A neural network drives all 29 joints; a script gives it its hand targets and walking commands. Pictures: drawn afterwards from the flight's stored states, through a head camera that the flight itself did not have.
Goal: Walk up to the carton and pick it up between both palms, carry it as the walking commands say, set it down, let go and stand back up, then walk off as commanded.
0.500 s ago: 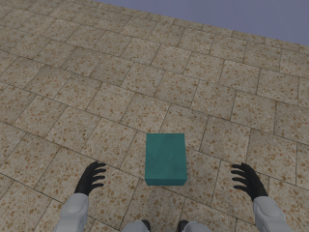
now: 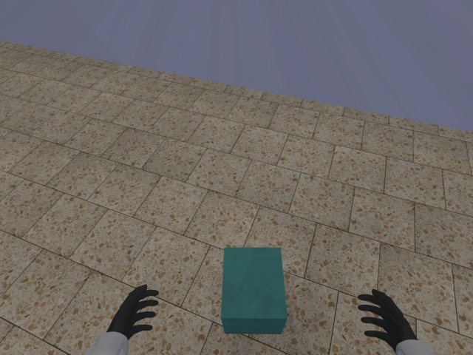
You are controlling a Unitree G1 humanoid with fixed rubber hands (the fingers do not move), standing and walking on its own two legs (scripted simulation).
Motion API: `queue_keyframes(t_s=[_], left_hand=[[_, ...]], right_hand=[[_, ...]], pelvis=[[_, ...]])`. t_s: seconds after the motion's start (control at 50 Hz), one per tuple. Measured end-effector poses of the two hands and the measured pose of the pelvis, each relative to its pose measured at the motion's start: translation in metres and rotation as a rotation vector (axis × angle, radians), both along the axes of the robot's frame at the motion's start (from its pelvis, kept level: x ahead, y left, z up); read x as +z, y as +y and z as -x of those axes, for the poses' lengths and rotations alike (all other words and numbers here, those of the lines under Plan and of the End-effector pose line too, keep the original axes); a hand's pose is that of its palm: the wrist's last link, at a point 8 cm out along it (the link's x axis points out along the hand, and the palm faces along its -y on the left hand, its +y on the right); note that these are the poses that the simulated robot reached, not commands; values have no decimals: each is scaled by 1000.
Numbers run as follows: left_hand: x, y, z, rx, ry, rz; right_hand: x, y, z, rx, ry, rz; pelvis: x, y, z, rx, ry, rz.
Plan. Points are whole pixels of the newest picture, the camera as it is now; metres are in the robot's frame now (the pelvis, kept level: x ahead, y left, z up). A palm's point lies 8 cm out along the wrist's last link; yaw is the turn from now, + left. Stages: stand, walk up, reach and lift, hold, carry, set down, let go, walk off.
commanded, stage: let go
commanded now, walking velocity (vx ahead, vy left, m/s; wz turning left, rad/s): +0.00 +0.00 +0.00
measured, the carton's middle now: (252, 290) +0.43 -0.01 -0.66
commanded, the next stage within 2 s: stand in 0.02 s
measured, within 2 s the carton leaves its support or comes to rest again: neither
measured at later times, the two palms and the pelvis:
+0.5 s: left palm (88, 352) +0.14 +0.29 -0.09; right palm (428, 352) +0.14 -0.28 -0.09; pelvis +0.01 +0.00 +0.00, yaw +0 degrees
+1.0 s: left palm out of the picture +0.10 +0.30 -0.10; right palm out of the picture +0.12 -0.30 -0.09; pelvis +0.00 +0.00 +0.00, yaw +1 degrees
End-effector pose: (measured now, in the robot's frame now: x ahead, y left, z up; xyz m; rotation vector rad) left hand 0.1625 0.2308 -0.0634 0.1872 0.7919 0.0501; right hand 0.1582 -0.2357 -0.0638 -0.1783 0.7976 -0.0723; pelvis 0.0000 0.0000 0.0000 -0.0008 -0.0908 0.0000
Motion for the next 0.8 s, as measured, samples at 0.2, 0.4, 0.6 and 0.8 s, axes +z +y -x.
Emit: queue_keyframes(t_s=[0.2,0.4,0.6,0.8], left_hand=[[-17,46,16,62,74,-157],[-26,61,24,79,142,-193],[-31,61,29,81,174,-190],[-32,67,40,90,203,-198]], right_hand=[[-16,-38,12,-29,80,166],[-21,-50,13,-37,128,205],[-25,-50,17,-39,160,205],[-26,-55,29,-44,190,213]], pelvis=[[-4,0,-5,2,81,6],[-3,2,-13,6,91,6],[-2,3,-14,8,82,4],[1,3,-10,10,70,3]])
